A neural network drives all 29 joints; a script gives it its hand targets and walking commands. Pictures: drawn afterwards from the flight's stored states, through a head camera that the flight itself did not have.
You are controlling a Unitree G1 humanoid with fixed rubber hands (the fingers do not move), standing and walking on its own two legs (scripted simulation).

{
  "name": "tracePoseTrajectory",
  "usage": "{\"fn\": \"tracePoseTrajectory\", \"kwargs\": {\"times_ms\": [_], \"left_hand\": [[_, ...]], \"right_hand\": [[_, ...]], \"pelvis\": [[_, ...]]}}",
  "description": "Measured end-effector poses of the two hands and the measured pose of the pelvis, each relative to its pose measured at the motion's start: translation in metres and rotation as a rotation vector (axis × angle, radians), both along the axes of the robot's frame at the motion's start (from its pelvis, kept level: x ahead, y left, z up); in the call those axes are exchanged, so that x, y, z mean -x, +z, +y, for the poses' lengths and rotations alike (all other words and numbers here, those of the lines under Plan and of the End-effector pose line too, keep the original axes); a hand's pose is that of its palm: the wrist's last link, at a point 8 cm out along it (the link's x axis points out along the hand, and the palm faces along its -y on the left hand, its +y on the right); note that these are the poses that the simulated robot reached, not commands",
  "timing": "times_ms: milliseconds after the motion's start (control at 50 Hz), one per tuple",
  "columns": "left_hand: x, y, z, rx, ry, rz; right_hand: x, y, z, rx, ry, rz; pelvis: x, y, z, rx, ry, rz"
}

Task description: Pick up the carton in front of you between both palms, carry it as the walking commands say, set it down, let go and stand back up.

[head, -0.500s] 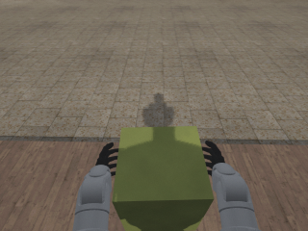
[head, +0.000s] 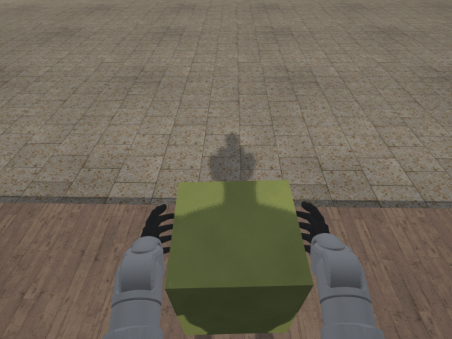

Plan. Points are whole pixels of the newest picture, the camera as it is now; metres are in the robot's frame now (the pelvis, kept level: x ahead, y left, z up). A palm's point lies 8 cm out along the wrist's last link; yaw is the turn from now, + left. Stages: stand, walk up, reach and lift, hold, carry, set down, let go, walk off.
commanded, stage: hold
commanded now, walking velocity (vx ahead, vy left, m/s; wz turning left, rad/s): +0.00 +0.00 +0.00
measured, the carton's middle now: (234, 260) +0.30 +0.00 -0.02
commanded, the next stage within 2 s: carry in 0.04 s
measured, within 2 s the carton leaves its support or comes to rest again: neither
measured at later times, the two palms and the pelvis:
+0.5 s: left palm (161, 187) +0.41 +0.14 +0.08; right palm (308, 182) +0.41 -0.15 +0.08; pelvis +0.14 -0.01 -0.01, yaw -2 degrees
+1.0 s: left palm (197, 114) +0.68 +0.09 +0.08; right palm (303, 110) +0.69 -0.21 +0.08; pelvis +0.42 -0.07 +0.00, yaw +1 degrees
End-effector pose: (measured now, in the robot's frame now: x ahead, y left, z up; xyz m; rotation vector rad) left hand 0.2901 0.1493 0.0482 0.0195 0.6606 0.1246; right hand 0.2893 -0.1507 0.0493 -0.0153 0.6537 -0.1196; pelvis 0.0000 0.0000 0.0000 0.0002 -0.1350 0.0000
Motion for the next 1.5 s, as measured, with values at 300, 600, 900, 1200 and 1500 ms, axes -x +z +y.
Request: {"fn": "tracePoseTrajectory", "kwargs": {"times_ms": [300,600,900,1200,1500], "left_hand": [[-0.052,0.024,-0.022,0.017,0.001,-0.048],[-0.162,0.032,-0.017,0.058,0.033,0.069],[-0.338,0.021,-0.066,0.04,0.064,0.088],[-0.558,0.044,-0.047,0.061,0.066,-0.028],[-0.805,0.024,-0.049,0.024,-0.069,0.094]], "right_hand": [[-0.044,0.02,-0.022,-0.016,-0.032,-0.048],[-0.151,0.027,-0.015,-0.059,-0.072,0.069],[-0.342,0.018,-0.065,-0.093,-0.057,0.092],[-0.561,0.043,-0.046,-0.063,-0.038,-0.026],[-0.779,0.027,-0.047,0.004,-0.097,0.094]], "pelvis": [[-0.053,-0.013,-0.017,0.009,-0.004,0.173],[-0.185,-0.002,-0.01,0.002,-0.04,0.243],[-0.362,-0.013,-0.067,0.005,0.021,0.218],[-0.56,-0.016,-0.051,-0.01,-0.015,0.209],[-0.733,-0.012,-0.022,0.017,-0.029,0.223]]}}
